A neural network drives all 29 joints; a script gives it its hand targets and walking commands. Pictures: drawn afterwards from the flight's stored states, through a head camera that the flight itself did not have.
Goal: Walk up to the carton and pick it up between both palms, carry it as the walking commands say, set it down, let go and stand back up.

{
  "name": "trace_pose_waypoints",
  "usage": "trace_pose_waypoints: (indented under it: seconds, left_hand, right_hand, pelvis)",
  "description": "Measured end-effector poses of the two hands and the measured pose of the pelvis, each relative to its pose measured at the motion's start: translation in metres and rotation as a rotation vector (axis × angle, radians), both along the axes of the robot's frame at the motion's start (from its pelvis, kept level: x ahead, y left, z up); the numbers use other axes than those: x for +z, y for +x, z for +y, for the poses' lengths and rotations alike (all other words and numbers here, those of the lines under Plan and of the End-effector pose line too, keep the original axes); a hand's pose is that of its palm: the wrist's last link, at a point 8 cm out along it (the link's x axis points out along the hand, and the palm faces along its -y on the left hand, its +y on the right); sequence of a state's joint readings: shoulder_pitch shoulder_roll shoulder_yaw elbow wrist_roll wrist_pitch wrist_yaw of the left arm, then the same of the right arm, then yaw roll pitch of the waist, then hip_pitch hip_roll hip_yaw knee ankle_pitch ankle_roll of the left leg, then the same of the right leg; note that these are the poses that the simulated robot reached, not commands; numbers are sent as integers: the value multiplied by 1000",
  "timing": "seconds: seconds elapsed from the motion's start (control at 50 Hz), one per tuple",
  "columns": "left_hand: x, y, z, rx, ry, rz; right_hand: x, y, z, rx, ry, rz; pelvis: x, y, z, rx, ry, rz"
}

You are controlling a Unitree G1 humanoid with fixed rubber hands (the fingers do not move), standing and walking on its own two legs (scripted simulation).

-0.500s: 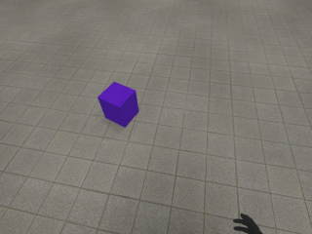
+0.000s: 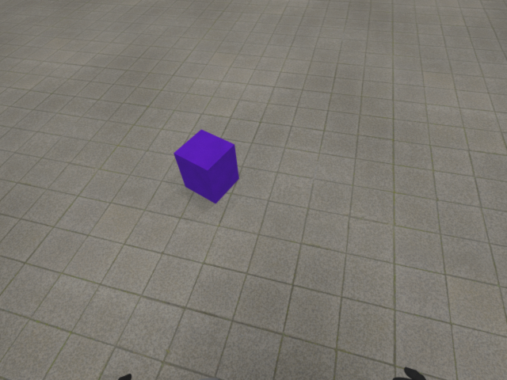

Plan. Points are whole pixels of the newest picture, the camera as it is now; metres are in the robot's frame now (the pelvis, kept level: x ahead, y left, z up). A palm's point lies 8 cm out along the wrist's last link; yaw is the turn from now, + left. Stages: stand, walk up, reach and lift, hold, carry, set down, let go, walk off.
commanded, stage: walk up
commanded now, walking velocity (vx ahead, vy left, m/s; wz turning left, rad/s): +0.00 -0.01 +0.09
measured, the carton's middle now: (208, 166) +1.15 +0.25 -0.65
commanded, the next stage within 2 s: none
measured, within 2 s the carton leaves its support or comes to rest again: neither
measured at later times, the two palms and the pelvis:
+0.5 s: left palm (134, 376) +0.16 +0.22 -0.12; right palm out of the picture +0.00 -0.29 -0.12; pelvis +0.02 -0.01 +0.00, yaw -7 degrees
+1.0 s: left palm (150, 348) +0.21 +0.21 -0.14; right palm (418, 294) +0.27 -0.29 -0.11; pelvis +0.16 -0.04 -0.01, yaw -8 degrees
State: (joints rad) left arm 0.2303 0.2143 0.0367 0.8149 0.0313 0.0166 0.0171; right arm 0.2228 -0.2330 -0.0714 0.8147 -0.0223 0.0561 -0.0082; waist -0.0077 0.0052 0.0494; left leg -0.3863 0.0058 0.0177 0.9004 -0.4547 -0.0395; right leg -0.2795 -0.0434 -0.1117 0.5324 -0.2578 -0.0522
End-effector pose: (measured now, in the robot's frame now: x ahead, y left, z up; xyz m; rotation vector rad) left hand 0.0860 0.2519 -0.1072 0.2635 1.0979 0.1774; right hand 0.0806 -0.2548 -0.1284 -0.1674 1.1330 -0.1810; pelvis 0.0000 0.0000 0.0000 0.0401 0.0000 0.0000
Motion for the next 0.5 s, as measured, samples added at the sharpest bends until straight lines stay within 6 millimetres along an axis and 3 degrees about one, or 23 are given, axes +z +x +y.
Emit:
trace_pose_waypoints:
  seconds: [0.1,0.2,0.28,0.38,0.5]
  left_hand:
    - [5,-20,-1,30,1,15]
    - [-4,-36,3,47,-28,40]
    - [-19,-42,14,36,-54,72]
    - [-11,1,4,-26,-92,0]
    - [-8,72,-29,-149,-107,-56]
  right_hand:
    - [6,11,6,34,15,-28]
    - [12,16,20,28,21,-76]
    - [12,-4,22,-26,-3,-93]
    - [17,-61,1,-105,-47,33]
    - [11,-82,-31,-192,-70,73]
  pelvis:
    - [6,-7,-3,-5,12,10]
    - [4,-15,2,-32,-2,21]
    - [-3,-16,10,-49,-26,34]
    - [6,-4,6,-65,-48,15]
    - [-1,20,-12,-131,-32,12]
